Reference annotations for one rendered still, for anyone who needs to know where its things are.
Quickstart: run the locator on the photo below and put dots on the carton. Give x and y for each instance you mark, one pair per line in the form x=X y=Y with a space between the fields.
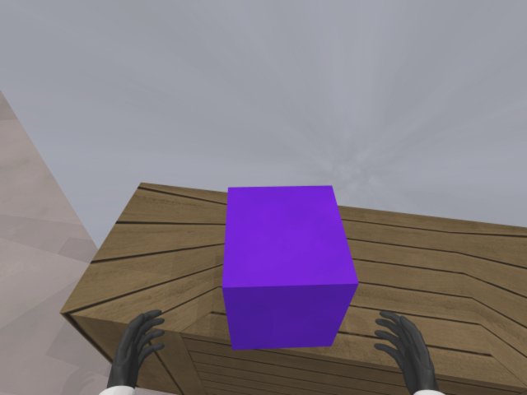
x=288 y=275

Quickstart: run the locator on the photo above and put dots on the robot left hand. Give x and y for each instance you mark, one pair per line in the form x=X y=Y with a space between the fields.
x=130 y=353

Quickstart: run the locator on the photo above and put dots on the robot right hand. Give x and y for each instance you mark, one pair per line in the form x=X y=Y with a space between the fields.
x=412 y=355

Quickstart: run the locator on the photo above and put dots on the pedestal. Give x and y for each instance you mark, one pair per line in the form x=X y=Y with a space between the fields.
x=462 y=283

